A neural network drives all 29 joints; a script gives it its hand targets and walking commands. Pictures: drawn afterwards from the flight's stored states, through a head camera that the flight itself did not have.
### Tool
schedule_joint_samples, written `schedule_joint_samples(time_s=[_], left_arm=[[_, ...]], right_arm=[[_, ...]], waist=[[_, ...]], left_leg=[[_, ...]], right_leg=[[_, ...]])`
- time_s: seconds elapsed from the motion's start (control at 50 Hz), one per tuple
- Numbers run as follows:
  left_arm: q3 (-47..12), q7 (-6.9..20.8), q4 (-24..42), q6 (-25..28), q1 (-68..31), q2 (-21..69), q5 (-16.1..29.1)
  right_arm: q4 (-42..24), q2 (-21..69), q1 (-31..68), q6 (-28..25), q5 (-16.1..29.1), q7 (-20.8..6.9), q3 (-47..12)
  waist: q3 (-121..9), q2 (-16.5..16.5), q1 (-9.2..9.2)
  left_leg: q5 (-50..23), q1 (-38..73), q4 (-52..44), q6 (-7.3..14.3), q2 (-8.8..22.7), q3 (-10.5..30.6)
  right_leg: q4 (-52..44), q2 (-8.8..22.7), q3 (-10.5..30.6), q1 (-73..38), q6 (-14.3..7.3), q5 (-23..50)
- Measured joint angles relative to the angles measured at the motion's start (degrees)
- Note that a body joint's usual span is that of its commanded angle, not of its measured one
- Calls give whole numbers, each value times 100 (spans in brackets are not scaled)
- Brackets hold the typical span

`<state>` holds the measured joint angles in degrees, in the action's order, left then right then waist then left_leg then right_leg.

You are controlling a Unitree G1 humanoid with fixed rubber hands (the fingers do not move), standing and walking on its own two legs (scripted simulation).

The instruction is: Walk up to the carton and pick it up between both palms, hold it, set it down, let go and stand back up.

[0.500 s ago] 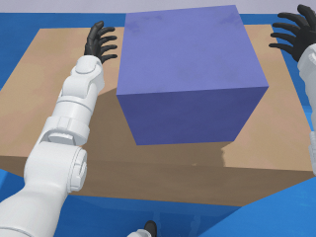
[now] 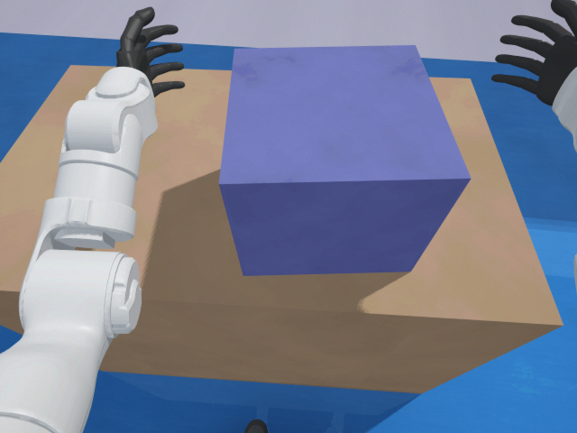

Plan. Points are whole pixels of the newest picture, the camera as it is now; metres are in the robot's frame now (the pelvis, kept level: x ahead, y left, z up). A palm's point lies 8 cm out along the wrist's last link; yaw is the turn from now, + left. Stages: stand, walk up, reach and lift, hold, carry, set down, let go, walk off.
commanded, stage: set down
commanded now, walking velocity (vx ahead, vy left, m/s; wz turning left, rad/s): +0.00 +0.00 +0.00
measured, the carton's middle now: (326, 164) +0.50 +0.03 +0.05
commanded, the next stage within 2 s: none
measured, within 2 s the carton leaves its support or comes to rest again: neither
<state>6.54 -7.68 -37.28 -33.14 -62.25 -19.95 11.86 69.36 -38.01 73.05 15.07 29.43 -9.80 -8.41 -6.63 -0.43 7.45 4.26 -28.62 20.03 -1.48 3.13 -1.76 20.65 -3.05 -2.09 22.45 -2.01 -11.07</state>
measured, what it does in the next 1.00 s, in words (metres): stands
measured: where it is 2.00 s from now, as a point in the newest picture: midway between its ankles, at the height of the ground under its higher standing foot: outside the picture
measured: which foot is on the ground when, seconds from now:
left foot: down 0.00-1.00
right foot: down 0.00-1.00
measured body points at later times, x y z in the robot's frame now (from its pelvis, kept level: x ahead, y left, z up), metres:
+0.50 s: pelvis -0.02 +0.00 +0.00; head +0.03 +0.00 +0.45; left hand +0.39 +0.24 +0.16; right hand +0.45 -0.25 +0.17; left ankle +0.04 +0.13 -0.74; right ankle -0.03 -0.09 -0.74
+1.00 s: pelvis +0.01 +0.00 +0.01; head +0.04 +0.00 +0.45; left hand +0.34 +0.23 +0.11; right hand +0.39 -0.27 +0.10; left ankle +0.04 +0.13 -0.74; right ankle -0.03 -0.09 -0.74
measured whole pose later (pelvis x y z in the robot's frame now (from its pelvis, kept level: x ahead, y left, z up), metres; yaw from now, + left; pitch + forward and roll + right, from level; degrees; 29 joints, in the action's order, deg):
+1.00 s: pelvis +0.01 +0.00 +0.01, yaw -1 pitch +5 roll +0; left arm 9.0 -6.6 -0.5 -27.5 -14.5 -10.9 6.1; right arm 32.1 -33.2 23.6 6.3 25.3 -11.8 -0.3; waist -2.2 -0.5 2.4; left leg 4.9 -16.2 16.5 -1.1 2.1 -3.1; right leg 19.2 -2.1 -0.8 11.4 -2.3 -12.5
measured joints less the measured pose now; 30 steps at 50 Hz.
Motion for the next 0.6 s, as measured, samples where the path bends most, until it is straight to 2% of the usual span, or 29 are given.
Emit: schedule_joint_samples(time_s=[0.18, 0.28, 0.38, 0.44, 0.52, 0.6], left_arm=[[-44, 45, 378, 51, 849, 210, -132], [113, 27, 1149, 205, 1653, 431, -227], [151, -53, 1748, 126, 2064, 450, -197], [141, -24, 1823, 100, 2186, 432, -152], [26, -55, 1887, 75, 2334, 397, -168], [136, 68, 1933, 92, 2691, 558, -326]], right_arm=[[-379, 26, -860, -165, -120, -114, 128], [-1050, 156, -1545, -409, -121, -160, 299], [-1486, 119, -1947, -380, -116, -162, 458], [-1643, 103, -2145, -306, -155, -165, 459], [-1762, 212, -2377, -258, -256, -193, 625], [-1985, 352, -2843, -260, -268, -175, 487]], waist=[[198, 5, -141], [222, 12, -239], [202, 30, -227], [153, 35, -209], [100, 13, -276], [92, -90, -280]], left_leg=[[-7, 310, -45, 24, -22, -17], [-18, 259, -4, 29, -5, -32], [-96, 217, -60, 41, -7, -63], [-115, 240, -69, 43, -3, -69], [-88, 333, -50, 33, -21, -32], [-64, 653, -155, 49, -20, -74]], right_leg=[[-48, 21, 14, -308, -19, 5], [17, 7, 30, -237, -19, 16], [86, 11, 57, -125, -21, 35], [104, 8, 62, -133, -30, 38], [161, 21, 24, -225, -53, -24], [76, 19, 69, -520, -58, -44]])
